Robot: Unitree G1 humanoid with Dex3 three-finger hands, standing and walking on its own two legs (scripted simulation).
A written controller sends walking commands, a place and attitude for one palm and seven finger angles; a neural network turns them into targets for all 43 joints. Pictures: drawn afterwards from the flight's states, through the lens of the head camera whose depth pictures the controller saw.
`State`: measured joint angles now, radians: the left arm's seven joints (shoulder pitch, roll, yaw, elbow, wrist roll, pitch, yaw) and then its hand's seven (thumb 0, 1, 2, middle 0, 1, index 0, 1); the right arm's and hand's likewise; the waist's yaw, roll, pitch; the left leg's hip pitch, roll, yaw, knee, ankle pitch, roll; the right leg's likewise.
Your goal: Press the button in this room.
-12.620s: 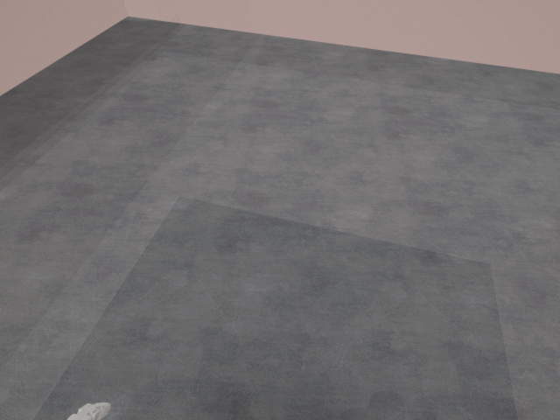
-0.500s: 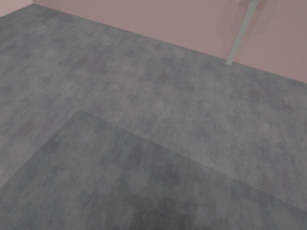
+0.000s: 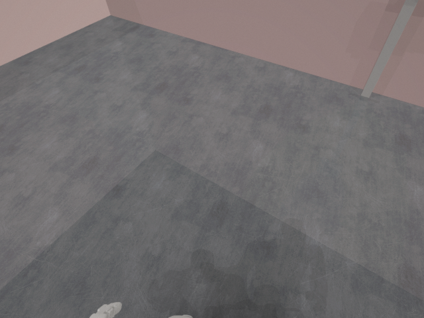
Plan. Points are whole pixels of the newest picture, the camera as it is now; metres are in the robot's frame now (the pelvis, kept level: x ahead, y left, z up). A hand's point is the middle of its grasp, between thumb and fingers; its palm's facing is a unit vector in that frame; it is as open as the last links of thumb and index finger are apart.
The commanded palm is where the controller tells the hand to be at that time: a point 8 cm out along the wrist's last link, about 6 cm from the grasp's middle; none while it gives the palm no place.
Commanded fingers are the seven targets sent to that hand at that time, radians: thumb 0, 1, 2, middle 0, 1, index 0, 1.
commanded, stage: turn or walk to find it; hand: left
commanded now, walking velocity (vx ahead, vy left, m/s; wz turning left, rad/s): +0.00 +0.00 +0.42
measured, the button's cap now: out of the picture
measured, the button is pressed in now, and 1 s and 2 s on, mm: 0 0 0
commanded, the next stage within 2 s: none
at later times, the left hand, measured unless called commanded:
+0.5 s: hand out of the picture -0.06 +0.25 -0.18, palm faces +0.28 -0.93 -0.25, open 7.4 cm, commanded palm none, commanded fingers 0.00 0.90 0.90 -0.20 -0.30 -0.20 -0.30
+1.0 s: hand out of the picture -0.05 +0.18 -0.14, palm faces +0.44 -0.85 -0.28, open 7.4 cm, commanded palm none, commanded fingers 0.00 0.90 0.90 -0.20 -0.30 -0.20 -0.30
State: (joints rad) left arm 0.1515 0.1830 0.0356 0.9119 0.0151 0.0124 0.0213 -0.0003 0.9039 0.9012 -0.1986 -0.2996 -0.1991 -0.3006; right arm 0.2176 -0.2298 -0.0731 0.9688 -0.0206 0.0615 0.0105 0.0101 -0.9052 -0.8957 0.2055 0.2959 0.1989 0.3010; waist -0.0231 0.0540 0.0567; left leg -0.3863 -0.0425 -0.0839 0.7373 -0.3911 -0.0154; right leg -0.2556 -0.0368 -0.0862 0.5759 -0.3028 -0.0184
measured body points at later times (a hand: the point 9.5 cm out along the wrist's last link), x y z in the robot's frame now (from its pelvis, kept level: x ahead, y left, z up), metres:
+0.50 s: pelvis -0.03 +0.03 +0.00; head -0.01 +0.06 +0.45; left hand -0.07 +0.30 -0.16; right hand +0.12 -0.19 -0.13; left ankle -0.06 +0.14 -0.73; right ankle -0.02 -0.11 -0.68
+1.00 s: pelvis -0.04 -0.03 +0.01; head +0.00 -0.05 +0.46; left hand -0.07 +0.22 -0.11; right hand +0.10 -0.25 -0.16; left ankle -0.12 +0.11 -0.64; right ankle +0.00 -0.10 -0.73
